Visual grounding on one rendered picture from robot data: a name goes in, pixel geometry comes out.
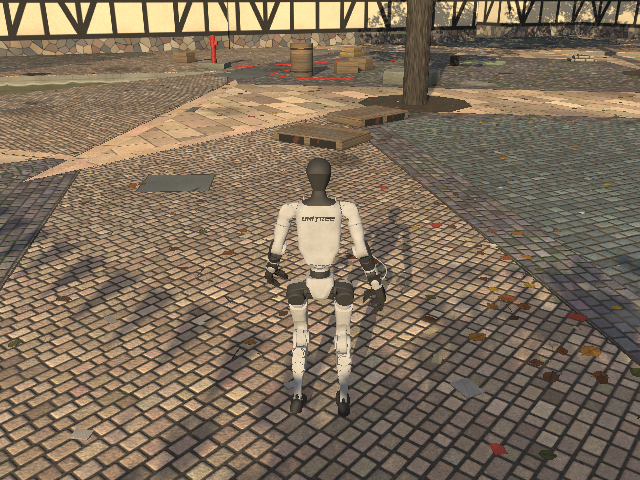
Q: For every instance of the robot head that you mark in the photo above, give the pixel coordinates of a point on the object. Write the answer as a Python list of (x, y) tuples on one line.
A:
[(319, 172)]

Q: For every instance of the right robot forearm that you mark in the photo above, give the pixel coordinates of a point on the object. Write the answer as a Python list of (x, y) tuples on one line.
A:
[(370, 269)]

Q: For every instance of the right robot upper arm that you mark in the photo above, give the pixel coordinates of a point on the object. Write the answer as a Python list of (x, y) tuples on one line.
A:
[(351, 212)]

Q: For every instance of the right robot hand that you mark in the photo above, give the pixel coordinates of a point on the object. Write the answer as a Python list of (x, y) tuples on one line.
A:
[(380, 298)]

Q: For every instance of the humanoid robot torso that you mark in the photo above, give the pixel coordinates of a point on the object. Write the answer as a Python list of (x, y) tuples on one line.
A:
[(319, 236)]

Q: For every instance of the left robot upper arm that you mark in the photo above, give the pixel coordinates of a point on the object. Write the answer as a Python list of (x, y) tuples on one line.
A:
[(287, 211)]

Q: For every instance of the left robot hand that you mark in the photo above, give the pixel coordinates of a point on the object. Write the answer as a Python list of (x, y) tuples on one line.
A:
[(271, 280)]

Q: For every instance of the left robot forearm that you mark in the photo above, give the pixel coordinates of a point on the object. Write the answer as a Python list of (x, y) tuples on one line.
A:
[(273, 260)]

